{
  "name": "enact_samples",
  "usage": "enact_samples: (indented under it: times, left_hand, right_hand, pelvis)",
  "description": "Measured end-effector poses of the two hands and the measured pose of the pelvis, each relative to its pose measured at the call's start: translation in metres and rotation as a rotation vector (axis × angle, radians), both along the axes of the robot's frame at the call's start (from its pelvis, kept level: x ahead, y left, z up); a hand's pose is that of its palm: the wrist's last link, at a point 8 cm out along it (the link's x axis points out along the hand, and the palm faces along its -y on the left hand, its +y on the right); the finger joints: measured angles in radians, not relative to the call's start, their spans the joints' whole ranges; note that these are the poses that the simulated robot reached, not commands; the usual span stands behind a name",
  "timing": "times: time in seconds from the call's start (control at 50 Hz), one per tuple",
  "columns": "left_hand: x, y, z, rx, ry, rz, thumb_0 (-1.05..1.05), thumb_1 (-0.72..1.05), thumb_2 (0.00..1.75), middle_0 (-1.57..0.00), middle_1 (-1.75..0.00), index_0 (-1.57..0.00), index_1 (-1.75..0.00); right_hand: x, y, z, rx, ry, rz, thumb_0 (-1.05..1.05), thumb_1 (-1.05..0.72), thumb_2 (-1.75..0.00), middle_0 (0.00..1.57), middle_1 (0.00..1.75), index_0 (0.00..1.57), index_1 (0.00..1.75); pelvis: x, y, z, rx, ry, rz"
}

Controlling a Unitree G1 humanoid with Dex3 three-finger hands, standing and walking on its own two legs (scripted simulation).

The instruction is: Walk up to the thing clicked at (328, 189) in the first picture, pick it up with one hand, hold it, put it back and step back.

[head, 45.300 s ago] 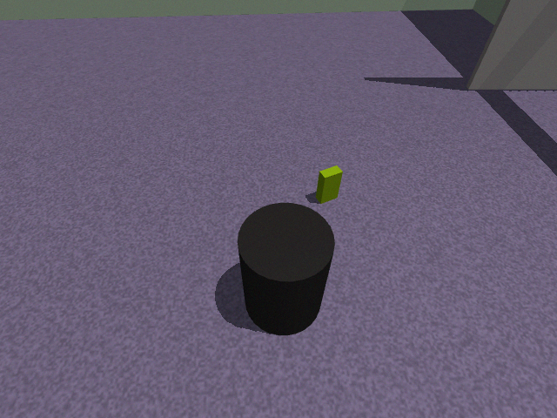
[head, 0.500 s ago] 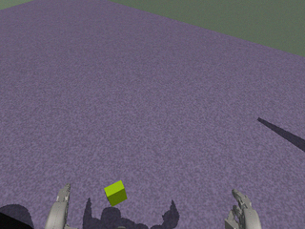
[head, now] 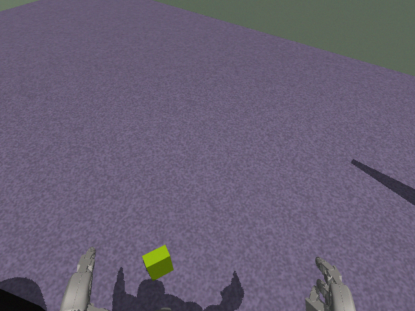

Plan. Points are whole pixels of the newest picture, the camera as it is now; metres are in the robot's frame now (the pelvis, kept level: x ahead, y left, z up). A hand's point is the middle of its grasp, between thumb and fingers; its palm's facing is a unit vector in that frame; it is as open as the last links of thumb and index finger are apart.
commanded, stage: home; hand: left
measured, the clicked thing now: (158, 263) +0.42 +0.21 -0.63
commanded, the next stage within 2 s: stand in 0.20 s
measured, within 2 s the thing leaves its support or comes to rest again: neither
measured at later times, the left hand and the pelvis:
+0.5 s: hand (112, 298) +0.17 +0.18 -0.05, palm faces +0.12 -0.95 -0.29, open 15.7 cm; pelvis +0.00 +0.00 +0.00, yaw +0 degrees
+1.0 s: hand out of the picture +0.08 +0.26 -0.11, palm faces -0.01 -0.94 -0.35, open 7.5 cm; pelvis +0.00 +0.01 +0.03, yaw +0 degrees
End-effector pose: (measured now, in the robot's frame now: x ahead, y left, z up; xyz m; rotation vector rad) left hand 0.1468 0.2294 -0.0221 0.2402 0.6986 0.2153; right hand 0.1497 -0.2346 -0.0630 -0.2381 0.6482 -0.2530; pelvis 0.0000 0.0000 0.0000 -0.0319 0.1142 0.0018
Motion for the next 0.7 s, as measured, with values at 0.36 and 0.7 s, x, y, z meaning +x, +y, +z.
enact_samples:
  times: [0.36,0.7]
  left_hand:
    - [0.000,0.000,0.000,-0.001,0.000,0.001,-0.01,-0.55,0.06,-0.07,-0.06,-0.06,-0.06]
    - [-0.002,0.014,-0.027,0.056,0.073,-0.106,0.00,0.36,0.76,-0.20,-0.28,-0.19,-0.28]
  right_hand:
    - [0.002,-0.002,0.002,-0.006,-0.007,0.000,0.01,-0.90,-0.90,0.20,0.30,0.21,0.30]
    - [-0.008,-0.014,-0.017,-0.043,0.220,0.136,0.01,-0.90,-0.90,0.20,0.30,0.21,0.30]
  pelvis:
    - [0.001,0.000,0.000,0.001,-0.001,0.000]
    - [-0.004,-0.003,0.007,0.030,-0.067,0.001]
